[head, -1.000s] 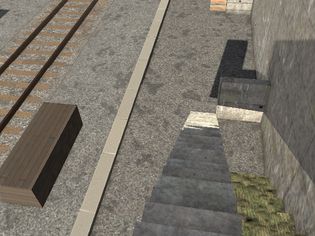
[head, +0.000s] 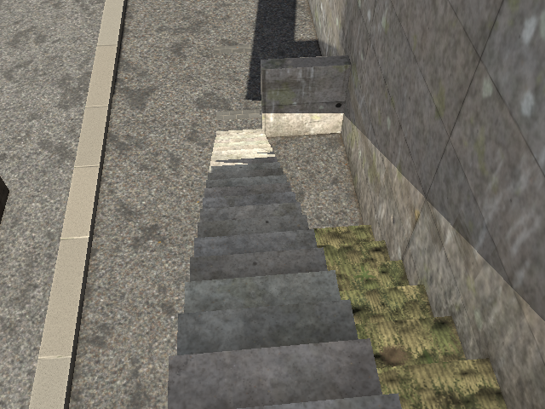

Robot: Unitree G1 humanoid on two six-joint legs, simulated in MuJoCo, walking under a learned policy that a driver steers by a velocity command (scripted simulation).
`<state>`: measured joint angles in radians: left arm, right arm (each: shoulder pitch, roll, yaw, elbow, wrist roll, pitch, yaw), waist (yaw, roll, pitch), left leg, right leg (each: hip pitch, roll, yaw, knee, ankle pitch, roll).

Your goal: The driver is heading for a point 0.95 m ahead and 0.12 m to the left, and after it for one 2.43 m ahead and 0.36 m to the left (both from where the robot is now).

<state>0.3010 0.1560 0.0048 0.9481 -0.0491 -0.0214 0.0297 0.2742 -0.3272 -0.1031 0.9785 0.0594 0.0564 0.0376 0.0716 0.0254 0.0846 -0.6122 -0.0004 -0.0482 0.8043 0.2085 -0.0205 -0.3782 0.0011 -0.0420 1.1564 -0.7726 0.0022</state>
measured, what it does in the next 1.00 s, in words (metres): goes down, turning left: left foot 0.19 m lower, then right foot 0.06 m lower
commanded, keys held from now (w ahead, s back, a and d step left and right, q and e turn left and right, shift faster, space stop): q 0.20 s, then w+q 0.22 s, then w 0.58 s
